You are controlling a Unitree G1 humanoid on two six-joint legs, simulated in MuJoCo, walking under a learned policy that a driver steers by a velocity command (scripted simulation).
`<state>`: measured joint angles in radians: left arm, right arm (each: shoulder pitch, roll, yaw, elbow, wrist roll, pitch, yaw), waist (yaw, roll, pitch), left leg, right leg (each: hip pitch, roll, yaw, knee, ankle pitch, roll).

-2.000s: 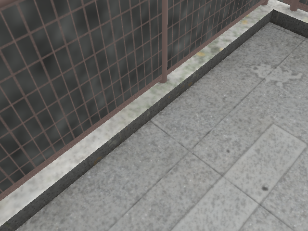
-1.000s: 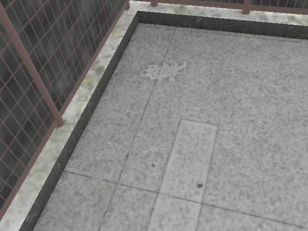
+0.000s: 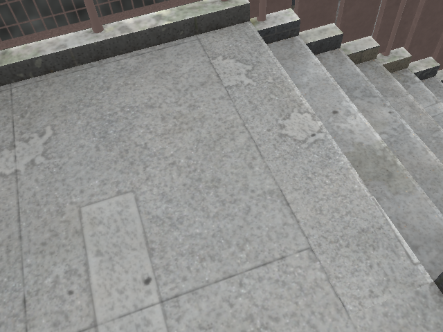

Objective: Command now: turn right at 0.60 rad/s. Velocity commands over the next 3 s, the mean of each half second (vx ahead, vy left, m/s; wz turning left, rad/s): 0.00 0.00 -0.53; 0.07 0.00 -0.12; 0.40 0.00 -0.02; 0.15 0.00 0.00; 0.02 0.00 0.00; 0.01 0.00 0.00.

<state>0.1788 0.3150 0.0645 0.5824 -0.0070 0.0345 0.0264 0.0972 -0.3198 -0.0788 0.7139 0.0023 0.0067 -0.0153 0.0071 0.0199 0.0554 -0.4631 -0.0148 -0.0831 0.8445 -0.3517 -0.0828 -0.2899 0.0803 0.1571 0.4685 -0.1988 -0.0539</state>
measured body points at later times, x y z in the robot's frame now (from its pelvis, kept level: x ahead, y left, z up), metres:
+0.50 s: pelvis +0.00 +0.03 +0.00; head +0.04 +0.02 +0.45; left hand +0.23 +0.25 -0.10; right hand +0.05 -0.28 -0.10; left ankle +0.02 +0.14 -0.74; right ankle -0.05 -0.11 -0.71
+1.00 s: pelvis +0.02 +0.00 +0.00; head +0.03 +0.00 +0.45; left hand +0.21 +0.22 -0.12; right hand +0.03 -0.31 -0.11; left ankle +0.04 +0.12 -0.71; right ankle -0.05 -0.11 -0.74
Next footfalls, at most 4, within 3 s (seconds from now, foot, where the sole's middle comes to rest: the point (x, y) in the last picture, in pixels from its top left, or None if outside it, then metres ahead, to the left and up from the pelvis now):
0.16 left None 0.06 0.14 -0.78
0.56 right None -0.01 -0.12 -0.78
1.12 left None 0.16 0.11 -0.78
1.60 right None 0.44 -0.18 -0.78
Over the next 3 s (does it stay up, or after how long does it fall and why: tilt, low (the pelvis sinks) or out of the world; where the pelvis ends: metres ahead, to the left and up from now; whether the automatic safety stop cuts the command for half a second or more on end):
stays up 0.44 -0.04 0.00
